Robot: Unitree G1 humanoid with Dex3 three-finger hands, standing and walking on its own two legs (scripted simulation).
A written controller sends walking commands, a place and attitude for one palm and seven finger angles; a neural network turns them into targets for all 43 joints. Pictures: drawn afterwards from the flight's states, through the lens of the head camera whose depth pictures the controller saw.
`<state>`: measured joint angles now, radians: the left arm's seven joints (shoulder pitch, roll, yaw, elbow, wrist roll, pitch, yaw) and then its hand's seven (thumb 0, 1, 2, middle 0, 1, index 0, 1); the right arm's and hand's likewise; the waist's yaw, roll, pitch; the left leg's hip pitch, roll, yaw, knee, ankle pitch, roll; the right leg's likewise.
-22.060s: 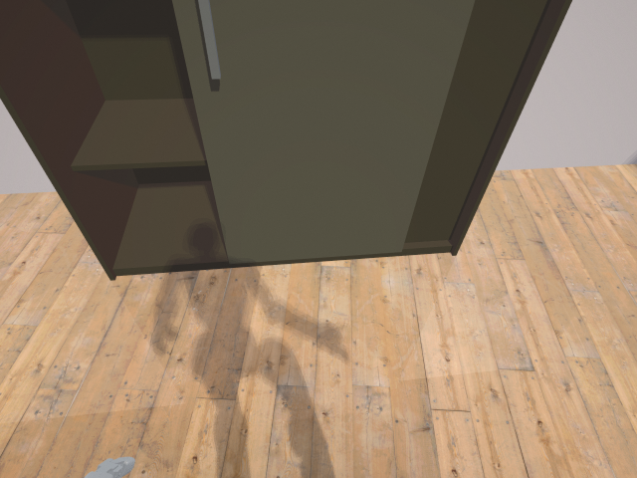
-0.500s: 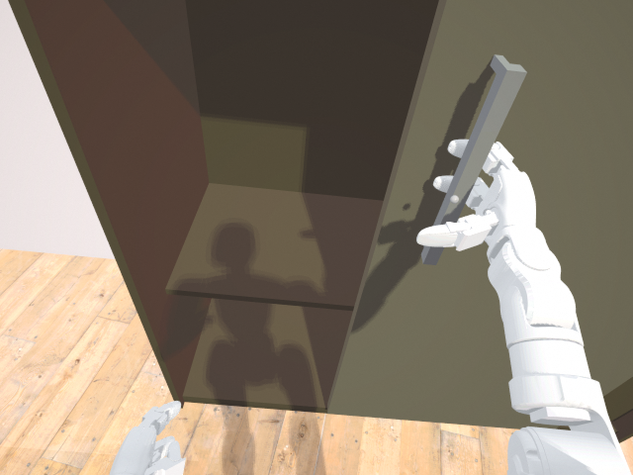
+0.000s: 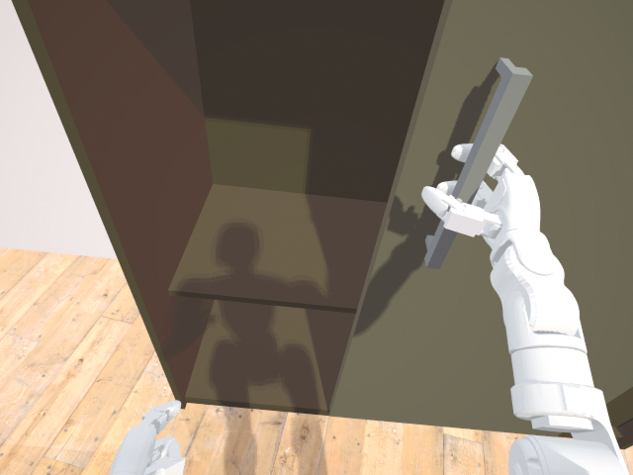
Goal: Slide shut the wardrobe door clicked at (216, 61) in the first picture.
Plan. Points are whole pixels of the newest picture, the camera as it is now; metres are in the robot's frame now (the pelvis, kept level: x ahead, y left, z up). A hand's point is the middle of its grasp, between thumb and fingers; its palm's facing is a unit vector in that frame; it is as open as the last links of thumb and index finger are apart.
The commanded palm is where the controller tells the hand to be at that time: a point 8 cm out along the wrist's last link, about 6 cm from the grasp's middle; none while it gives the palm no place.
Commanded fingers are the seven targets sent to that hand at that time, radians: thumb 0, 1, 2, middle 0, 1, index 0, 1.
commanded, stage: grip the handle and tug to test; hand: right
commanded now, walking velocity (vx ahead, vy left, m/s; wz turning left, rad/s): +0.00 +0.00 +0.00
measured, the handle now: (463, 178) +0.45 -0.15 +0.20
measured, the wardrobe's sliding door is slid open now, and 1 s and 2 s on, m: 0.44 0.44 0.44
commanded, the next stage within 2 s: tug the door sideways, standing still in 0.92 s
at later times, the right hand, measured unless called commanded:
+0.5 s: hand (455, 201) +0.39 -0.12 +0.20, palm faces +0.04 +1.00 -0.02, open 6.0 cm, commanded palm +0.36 -0.17 +0.20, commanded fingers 0.00 -0.90 -0.90 0.45 1.40 0.45 1.40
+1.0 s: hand (456, 204) +0.39 -0.13 +0.20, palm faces -0.01 +1.00 -0.02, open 6.3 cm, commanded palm +0.34 -0.18 +0.20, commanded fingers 0.00 -0.90 -0.90 0.45 1.40 0.45 1.40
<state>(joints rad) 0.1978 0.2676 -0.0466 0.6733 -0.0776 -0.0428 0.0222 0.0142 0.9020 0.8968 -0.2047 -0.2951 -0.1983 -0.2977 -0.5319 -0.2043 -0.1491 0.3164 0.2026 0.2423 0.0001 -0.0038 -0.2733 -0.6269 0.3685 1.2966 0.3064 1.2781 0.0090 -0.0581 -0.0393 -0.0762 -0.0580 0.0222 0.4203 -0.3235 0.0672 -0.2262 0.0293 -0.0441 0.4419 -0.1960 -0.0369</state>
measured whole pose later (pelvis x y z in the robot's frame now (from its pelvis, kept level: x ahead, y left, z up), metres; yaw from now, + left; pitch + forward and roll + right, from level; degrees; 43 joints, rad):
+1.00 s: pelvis +0.04 +0.00 +0.00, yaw +3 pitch +1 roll -1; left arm 0.17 0.27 -0.05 0.59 -0.07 0.02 0.01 0.02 0.90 0.90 -0.20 -0.30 -0.20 -0.30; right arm -0.26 -0.23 -0.19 -0.06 0.23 0.34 0.03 0.00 -0.76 -0.77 0.31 1.34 0.21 1.30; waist 0.03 -0.05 -0.08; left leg -0.06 -0.06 -0.01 0.43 -0.34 0.05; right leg -0.19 0.02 -0.08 0.44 -0.26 -0.03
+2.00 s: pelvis +0.01 +0.06 -0.01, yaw -5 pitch -3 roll +0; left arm 0.21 0.24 0.03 0.73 -0.05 -0.02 0.04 0.02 0.90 0.90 -0.20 -0.29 -0.20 -0.30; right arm -0.61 -0.19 -0.06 0.24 0.09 -0.04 -0.14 -0.01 -0.77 -0.86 0.44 1.40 0.19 1.38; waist -0.06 -0.02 0.17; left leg -0.32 -0.05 0.08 0.67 -0.29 0.07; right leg -0.22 -0.01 0.02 0.57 -0.27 0.00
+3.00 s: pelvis +0.09 +0.17 -0.01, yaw -5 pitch -3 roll +0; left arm 0.05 0.18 0.03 0.56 -0.04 -0.09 -0.06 0.01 0.90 0.90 -0.20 -0.29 -0.20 -0.30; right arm -0.31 -0.13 -0.06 -0.21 0.05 -0.03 -0.17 -0.01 -0.79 -0.83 0.44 1.40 0.03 1.21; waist -0.16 -0.04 0.24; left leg -0.29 0.02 0.05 0.68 -0.28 0.00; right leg -0.15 -0.14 -0.06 0.55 -0.33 0.09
